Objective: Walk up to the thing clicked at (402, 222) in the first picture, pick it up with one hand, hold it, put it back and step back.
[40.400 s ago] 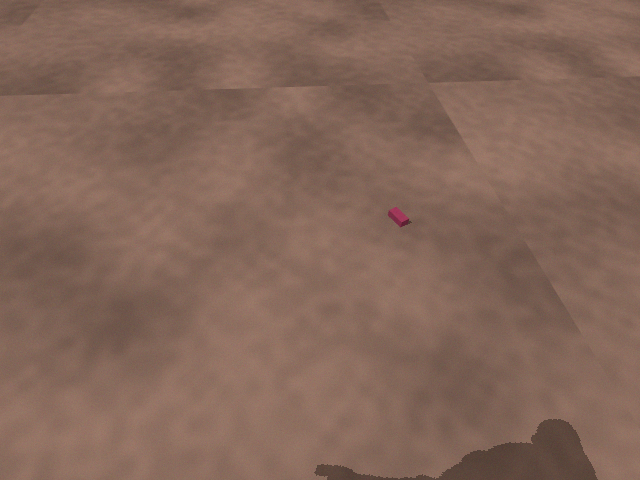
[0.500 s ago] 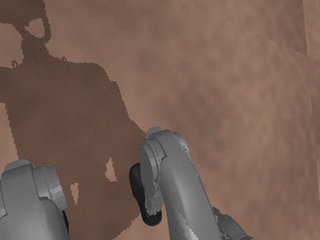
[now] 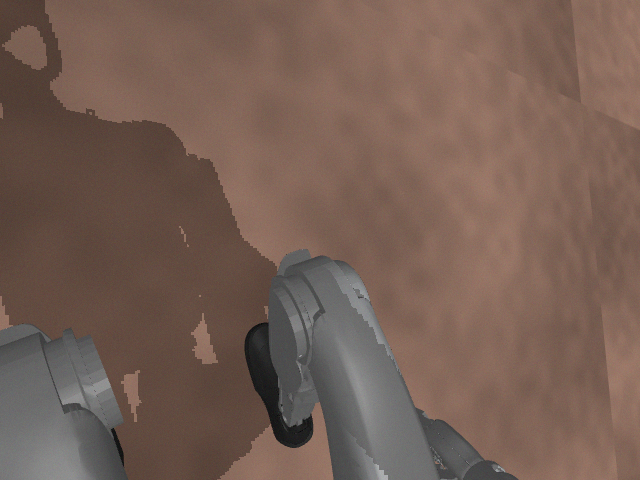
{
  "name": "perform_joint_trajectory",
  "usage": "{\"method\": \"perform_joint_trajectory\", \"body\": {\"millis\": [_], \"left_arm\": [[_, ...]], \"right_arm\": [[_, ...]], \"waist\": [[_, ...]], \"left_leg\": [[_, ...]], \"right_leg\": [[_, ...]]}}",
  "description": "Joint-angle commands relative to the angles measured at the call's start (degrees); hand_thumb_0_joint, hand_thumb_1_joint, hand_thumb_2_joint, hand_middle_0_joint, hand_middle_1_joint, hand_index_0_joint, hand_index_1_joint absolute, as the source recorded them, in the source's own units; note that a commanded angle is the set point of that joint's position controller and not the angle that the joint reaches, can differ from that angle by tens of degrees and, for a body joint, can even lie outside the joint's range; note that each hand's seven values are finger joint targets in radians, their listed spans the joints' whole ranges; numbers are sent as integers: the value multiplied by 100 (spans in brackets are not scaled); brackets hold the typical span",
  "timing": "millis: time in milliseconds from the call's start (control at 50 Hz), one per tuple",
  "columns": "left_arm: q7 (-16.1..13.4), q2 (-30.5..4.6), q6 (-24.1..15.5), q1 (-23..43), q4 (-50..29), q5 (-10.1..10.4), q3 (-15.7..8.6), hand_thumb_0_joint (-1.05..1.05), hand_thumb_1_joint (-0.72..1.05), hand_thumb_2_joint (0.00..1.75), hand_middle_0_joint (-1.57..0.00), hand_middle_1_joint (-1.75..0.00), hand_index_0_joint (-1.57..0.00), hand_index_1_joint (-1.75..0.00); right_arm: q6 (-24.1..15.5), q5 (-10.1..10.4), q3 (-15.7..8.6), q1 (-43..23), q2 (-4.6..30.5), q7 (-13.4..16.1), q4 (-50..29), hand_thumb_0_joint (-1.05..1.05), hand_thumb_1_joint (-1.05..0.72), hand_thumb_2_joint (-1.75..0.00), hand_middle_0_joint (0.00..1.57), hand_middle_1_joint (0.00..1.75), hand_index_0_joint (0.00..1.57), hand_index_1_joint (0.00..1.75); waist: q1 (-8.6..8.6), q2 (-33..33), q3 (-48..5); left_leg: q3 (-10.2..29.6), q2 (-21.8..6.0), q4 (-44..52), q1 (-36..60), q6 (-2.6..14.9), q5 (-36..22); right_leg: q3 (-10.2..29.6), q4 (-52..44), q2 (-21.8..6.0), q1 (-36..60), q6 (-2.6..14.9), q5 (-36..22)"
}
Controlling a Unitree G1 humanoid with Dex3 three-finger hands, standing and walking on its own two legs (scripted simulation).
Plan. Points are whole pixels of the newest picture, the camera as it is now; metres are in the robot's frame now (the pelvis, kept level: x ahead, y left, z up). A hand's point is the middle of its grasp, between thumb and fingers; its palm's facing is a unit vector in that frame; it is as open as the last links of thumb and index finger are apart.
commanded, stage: rest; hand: left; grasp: from above
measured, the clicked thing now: out of the picture +0.45 +0.36 -0.28
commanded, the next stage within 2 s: open in 0.30 s
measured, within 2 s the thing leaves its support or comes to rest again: neither
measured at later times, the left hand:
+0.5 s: hand out of the picture +0.44 +0.35 -0.25, palm faces -0.42 -0.19 -0.89, open 7.1 cm
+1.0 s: hand out of the picture +0.43 +0.36 -0.25, palm faces -0.43 -0.19 -0.88, open 10.5 cm
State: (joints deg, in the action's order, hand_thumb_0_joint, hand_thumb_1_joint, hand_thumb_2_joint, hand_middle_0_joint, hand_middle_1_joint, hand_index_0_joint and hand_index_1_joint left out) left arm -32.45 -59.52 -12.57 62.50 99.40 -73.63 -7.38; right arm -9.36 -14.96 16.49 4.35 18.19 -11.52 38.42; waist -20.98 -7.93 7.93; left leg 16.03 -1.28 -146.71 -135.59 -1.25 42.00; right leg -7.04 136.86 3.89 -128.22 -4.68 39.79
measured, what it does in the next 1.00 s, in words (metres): stands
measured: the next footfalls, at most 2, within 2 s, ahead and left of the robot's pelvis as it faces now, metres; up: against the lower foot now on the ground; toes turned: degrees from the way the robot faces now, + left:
none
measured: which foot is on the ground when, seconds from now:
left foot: down 0.00-1.00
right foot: down 0.00-1.00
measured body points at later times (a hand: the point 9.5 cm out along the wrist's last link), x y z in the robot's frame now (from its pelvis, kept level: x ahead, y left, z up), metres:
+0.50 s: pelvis +0.00 +0.00 +0.00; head +0.27 +0.14 +0.32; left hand +0.46 +0.36 -0.20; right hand +0.07 -0.25 -0.06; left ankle +0.06 +0.13 -0.27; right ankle +0.11 -0.13 -0.27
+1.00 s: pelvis +0.00 +0.00 +0.00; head +0.27 +0.15 +0.32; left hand +0.45 +0.36 -0.20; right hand +0.06 -0.25 -0.05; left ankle +0.06 +0.13 -0.27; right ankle +0.11 -0.13 -0.27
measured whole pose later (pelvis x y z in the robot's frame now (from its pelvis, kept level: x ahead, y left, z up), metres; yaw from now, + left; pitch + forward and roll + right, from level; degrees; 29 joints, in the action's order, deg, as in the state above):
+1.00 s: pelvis +0.00 +0.00 +0.00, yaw -1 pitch +27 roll -16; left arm -34.0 -63.7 -13.5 62.4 101.1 -73.4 -7.7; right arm -11.2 -16.2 19.4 3.5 20.0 -12.6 37.0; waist -21.9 -9.7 10.3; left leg 17.5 -1.4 -147.6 -135.1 -1.1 41.9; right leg -8.3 136.4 4.3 -127.2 -4.8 38.9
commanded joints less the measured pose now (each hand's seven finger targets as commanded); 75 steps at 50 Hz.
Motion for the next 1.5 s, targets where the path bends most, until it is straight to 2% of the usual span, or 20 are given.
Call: {"method": "perform_joint_trajectory", "body": {"millis": [0,100,200,380,480,540,560,620,840,860,920,1020,1080,1140,1180,1240,1280,1300,1380,1480], "left_arm": [[-336,-1417,-26,1302,-693,84,-75,0,95,21,-129,-16,-131,-15],[-300,-1389,4,1348,-457,46,-7,0,94,18,-126,-18,-129,-15],[-345,-1498,-36,1386,-626,92,-5,0,92,18,-127,-15,-129,-13],[-340,-1543,-26,1170,-293,119,-13,0,92,18,-126,-16,-128,-14],[-345,-1665,-66,1211,-389,107,-67,0,52,18,-87,-25,-90,-22],[-309,-1529,-66,1280,-456,57,58,0,31,28,-77,-34,-79,-31],[-335,-1705,-66,1268,-379,79,-92,0,30,29,-76,-35,-78,-33],[-367,-1756,-96,1316,-485,87,-122,0,22,36,-70,-40,-72,-38],[-369,-1721,-155,1450,-643,113,30,0,0,53,-51,-59,-53,-57],[-396,-1829,-127,1257,-443,119,-121,0,-1,55,-50,-60,-51,-58],[-356,-1649,-107,1103,-267,39,35,0,-6,59,-46,-64,-47,-63],[-388,-1825,-99,1257,-498,105,-116,0,-13,64,-40,-70,-41,-69],[-325,-1598,-59,1113,-354,61,40,0,-17,68,-36,-73,-37,-72],[-337,-1805,-82,1188,-508,145,-123,0,-19,69,-33,-77,-35,-75],[-271,-1634,-76,1133,-425,119,6,0,-22,71,-32,-77,-33,-76],[-270,-1739,-80,1222,-473,155,-61,0,-25,74,-28,-82,-30,-81],[-255,-1625,-129,1341,-776,136,88,0,-27,76,-27,-82,-28,-81],[-285,-1778,-89,1102,-535,133,-92,0,-28,77,-26,-83,-27,-82],[-266,-1558,-93,1046,-289,116,61,0,-30,79,-23,-87,-25,-85],[-240,-1879,-168,1353,-913,87,-31,0,-36,85,-23,-85,-23,-85]], "right_arm": [[-32,-13,-483,1067,1874,61,48,0,-90,-90,20,30,20,30],[-85,-19,-477,1011,1951,2,-15,0,-90,-90,20,30,20,30],[-148,-16,-417,979,1955,-16,10,0,-90,-90,20,30,20,30],[-173,-28,-370,968,2039,-41,-52,0,-90,-90,20,30,20,30],[-159,-44,-357,954,2083,-37,-58,0,-89,-90,20,30,20,30],[-171,-67,-339,944,2052,-66,-107,0,-89,-90,20,30,20,30],[-173,-64,-289,956,2045,-68,-88,0,-89,-90,20,30,20,30],[-161,-58,-329,937,2103,-48,-99,0,-89,-90,20,30,20,30],[-194,-78,-292,883,2098,-27,-104,0,-89,-90,20,30,20,30],[-187,-84,-277,899,2115,-16,-55,0,-89,-90,20,30,20,30],[-185,-115,-256,924,2075,-46,-75,0,-89,-90,20,30,20,30],[-175,-102,-252,871,2088,-41,-67,0,-89,-90,20,30,20,30],[-191,-118,-279,930,2101,-63,-78,0,-89,-90,20,30,20,30],[-177,-107,-241,944,2073,-62,-66,0,-89,-90,20,30,20,30],[-188,-96,-279,965,2092,-76,-84,0,-89,-90,20,30,20,30],[-200,-62,-244,934,2072,-63,-105,0,-89,-90,20,30,20,30],[-191,-86,-305,929,2116,-70,-130,0,-89,-90,20,30,20,30],[-171,-69,-254,935,2082,-52,-94,0,-89,-90,20,30,20,30],[-177,-93,-229,913,2044,-73,-109,0,-89,-90,20,30,20,30],[-178,-52,-279,854,2119,-22,-161,0,-90,-90,20,30,20,30]], "waist": [[-108,3257,-3761],[-242,3219,-3523],[-173,3199,-3645],[-264,3003,-3377],[-255,3162,-3451],[-317,3161,-3331],[-314,3024,-3357],[-276,3140,-3490],[-301,3225,-3489],[-266,3190,-3530],[-341,3174,-3227],[-267,3326,-3435],[-366,3173,-3280],[-261,3218,-3435],[-360,3125,-3287],[-298,3235,-3402],[-288,3222,-3463],[-242,3203,-3611],[-360,3060,-3132],[-232,3431,-3579]], "left_leg": [[-740,-163,1592,3132,107,-1661],[-653,-174,1580,3066,104,-1471],[-650,-191,1515,3145,106,-1569],[-629,-200,1491,2929,135,-1490],[-577,-206,1558,2999,101,-1459],[-608,-208,1503,2998,113,-1547],[-587,-212,1455,2932,131,-1526],[-583,-217,1530,3021,115,-1504],[-572,-228,1481,3028,104,-1457],[-532,-233,1520,3091,87,-1455],[-559,-235,1508,2956,88,-1423],[-518,-244,1553,3098,65,-1582],[-584,-229,1479,3015,91,-1610],[-534,-234,1536,3015,86,-1567],[-545,-234,1522,2992,92,-1522],[-485,-233,1553,3133,67,-1564],[-561,-228,1515,3096,88,-1601],[-534,-239,1527,3175,78,-1706],[-552,-233,1492,2893,103,-1461],[-559,-232,1546,3195,75,-1572]], "right_leg": [[-859,-1074,199,2031,559,-1802],[-907,-1011,183,1827,565,-1661],[-893,-1031,206,1924,552,-1769],[-919,-1100,228,1989,531,-1692],[-945,-1061,222,1987,542,-1661],[-920,-1060,233,1990,530,-1751],[-943,-1074,217,2012,506,-1769],[-930,-1101,231,2061,524,-1732],[-952,-1095,238,2022,528,-1713],[-984,-1058,218,2033,523,-1696],[-979,-1043,231,1968,520,-1684],[-995,-1022,213,1966,537,-1772],[-963,-1070,240,2029,516,-1843],[-981,-1071,223,2033,523,-1774],[-970,-1071,227,1996,518,-1738],[-995,-1015,191,1938,528,-1754],[-954,-1096,245,2045,526,-1798],[-972,-1087,236,2135,525,-1873],[-980,-1082,222,1920,508,-1704],[-930,-1079,212,2073,554,-1745]]}}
